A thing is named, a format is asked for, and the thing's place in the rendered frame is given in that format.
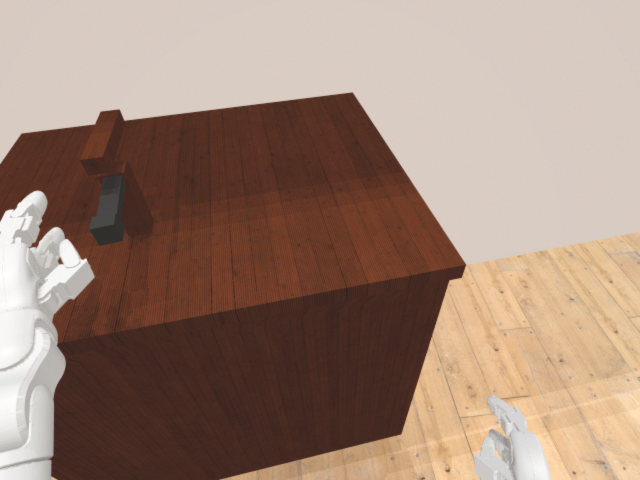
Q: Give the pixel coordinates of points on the robot right hand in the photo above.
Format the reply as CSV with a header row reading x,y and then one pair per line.
x,y
523,457

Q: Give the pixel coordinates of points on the counter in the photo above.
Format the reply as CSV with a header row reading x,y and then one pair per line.
x,y
273,298

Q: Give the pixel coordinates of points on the tap lever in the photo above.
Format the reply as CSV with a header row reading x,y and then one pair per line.
x,y
106,227

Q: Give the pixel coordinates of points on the robot left forearm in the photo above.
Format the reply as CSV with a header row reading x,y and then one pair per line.
x,y
31,365

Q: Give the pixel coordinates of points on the robot left hand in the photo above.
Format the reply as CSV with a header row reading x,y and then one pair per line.
x,y
31,278

